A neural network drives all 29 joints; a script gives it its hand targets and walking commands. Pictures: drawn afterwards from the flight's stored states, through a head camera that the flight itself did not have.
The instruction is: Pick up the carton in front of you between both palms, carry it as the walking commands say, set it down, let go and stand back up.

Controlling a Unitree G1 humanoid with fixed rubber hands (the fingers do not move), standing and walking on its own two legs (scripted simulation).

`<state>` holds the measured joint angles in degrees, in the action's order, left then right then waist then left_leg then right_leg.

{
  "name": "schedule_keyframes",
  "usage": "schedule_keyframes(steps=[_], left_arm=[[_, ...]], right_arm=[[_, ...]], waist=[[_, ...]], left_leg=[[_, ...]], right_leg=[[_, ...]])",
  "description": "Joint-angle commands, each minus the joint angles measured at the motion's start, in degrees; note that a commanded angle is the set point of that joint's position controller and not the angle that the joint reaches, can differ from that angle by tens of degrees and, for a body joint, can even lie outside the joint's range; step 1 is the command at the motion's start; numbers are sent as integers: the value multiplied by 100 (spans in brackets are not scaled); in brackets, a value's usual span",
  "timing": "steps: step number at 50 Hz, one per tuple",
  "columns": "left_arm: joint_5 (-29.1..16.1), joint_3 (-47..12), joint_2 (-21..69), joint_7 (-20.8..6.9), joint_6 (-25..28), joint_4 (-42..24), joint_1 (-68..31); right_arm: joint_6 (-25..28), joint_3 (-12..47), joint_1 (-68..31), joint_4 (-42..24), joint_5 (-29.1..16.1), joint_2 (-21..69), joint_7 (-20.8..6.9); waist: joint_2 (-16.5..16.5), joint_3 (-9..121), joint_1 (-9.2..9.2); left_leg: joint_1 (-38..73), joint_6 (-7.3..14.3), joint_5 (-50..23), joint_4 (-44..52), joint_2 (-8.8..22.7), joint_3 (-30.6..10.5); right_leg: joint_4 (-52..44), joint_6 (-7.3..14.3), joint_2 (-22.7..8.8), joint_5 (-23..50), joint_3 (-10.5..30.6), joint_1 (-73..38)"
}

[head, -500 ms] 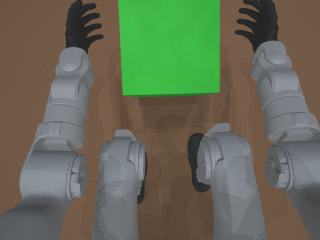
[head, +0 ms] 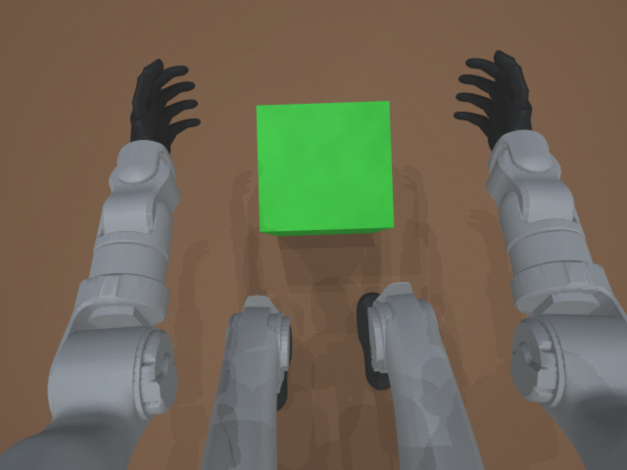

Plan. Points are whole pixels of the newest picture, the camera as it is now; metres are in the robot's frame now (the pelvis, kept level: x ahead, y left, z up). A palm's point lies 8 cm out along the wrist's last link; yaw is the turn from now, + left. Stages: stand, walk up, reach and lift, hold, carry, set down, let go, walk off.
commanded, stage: set down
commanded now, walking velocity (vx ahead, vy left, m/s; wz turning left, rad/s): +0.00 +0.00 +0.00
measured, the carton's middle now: (323, 180) +0.48 -0.02 -0.40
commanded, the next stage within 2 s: let go in 0.30 s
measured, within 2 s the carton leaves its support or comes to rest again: neither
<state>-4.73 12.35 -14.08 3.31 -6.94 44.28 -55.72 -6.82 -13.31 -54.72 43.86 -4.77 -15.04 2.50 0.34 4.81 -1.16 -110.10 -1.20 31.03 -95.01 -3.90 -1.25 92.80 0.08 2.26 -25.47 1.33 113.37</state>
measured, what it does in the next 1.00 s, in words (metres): rises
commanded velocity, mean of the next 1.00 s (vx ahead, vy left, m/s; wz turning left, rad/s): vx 0.00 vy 0.00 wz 0.00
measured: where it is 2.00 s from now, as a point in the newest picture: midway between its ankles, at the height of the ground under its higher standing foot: (326, 367)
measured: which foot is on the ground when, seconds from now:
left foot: down 0.00-1.00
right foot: down 0.00-1.00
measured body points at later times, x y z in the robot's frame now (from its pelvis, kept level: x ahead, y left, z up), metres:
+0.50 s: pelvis +0.04 +0.00 +0.14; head +0.30 -0.02 +0.50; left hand +0.48 +0.19 +0.02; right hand +0.46 -0.23 +0.02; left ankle +0.08 +0.12 -0.49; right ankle +0.10 -0.11 -0.49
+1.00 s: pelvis +0.11 +0.00 +0.24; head +0.21 +0.00 +0.68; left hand +0.33 +0.23 +0.15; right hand +0.31 -0.23 +0.15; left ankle +0.08 +0.12 -0.49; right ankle +0.10 -0.11 -0.49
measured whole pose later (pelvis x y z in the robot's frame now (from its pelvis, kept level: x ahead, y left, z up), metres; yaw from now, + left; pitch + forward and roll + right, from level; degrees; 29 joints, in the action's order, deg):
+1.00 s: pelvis +0.11 +0.00 +0.24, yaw -1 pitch +14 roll +0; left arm 0.4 4.5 -10.7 -2.2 1.5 29.2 5.0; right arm 1.5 -4.1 6.4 28.4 -0.3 -10.9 -2.5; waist 0.2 2.4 -0.5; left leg -28.2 0.4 17.7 -31.7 -1.8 -3.4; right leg 30.9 0.4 2.0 -14.2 2.4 30.9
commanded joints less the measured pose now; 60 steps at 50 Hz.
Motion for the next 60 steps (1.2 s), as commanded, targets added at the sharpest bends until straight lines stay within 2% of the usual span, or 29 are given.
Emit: schedule_keyframes(steps=[1,18,22,26,31,38,43,51,60], left_arm=[[55,137,-581,-63,98,-629,-1046],[535,375,-331,-335,323,-314,-211],[805,300,-271,-326,291,-567,684],[895,128,-215,-320,316,-1119,1666],[720,-89,-175,-390,489,-1542,2542],[582,-338,-86,-485,772,-1466,4240],[554,-489,-132,-514,906,-1706,5257],[474,-745,-207,-559,914,-2178,6462],[477,-906,-258,-707,338,-2476,6614]], right_arm=[[90,-94,-1026,-650,43,-574,-59],[306,-326,-235,-366,565,-279,-268],[278,-236,665,-610,828,-274,-318],[294,-57,1662,-1140,953,-236,-380],[462,210,2584,-1579,741,-139,-446],[745,477,4267,-1577,540,-22,-483],[893,630,5337,-1737,493,-31,-462],[901,851,6482,-2229,422,-177,-524],[314,962,6581,-2441,439,-276,-662]], waist=[[-50,5803,-10],[-34,5105,-12],[-45,5326,-7],[-107,5083,-6],[-144,4154,24],[-121,3234,73],[-118,2527,65],[78,1103,83],[127,-544,118]], left_leg=[[2556,-119,-1467,1415,-126,534],[4098,-120,-2077,3363,-26,280],[4803,-122,-2384,3787,-31,274],[5433,-89,-2615,4237,-26,247],[5941,-48,-2769,4741,27,140],[6728,-18,-3158,5409,90,19],[7620,-4,-3446,5994,120,-39],[9394,-13,-3645,7018,176,-95],[9609,37,-2295,7601,281,-67]], right_leg=[[-1074,-168,154,1721,-369,-4496],[-3008,-149,47,2265,-167,-5882],[-3409,-138,46,2593,-137,-6714],[-3854,-93,32,2901,-63,-7564],[-4365,-65,-45,3193,74,-8204],[-4936,-69,-104,3858,224,-9161],[-5502,-60,-81,4080,241,-9803],[-6623,-69,6,3421,32,-10545],[-7048,-84,65,2011,-84,-11037]])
